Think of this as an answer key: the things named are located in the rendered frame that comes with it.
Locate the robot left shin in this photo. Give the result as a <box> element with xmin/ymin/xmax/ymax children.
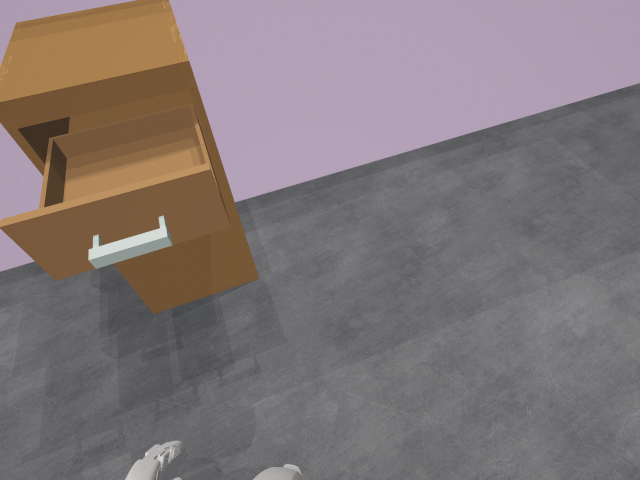
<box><xmin>283</xmin><ymin>464</ymin><xmax>302</xmax><ymax>475</ymax></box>

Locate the drawer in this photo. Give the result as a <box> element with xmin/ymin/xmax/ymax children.
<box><xmin>0</xmin><ymin>103</ymin><xmax>231</xmax><ymax>281</ymax></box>

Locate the left robot hand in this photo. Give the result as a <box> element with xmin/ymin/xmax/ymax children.
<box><xmin>125</xmin><ymin>441</ymin><xmax>182</xmax><ymax>480</ymax></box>

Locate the handle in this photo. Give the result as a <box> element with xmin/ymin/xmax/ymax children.
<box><xmin>88</xmin><ymin>215</ymin><xmax>172</xmax><ymax>269</ymax></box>

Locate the cabinet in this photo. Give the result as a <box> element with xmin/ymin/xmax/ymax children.
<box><xmin>0</xmin><ymin>0</ymin><xmax>259</xmax><ymax>314</ymax></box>

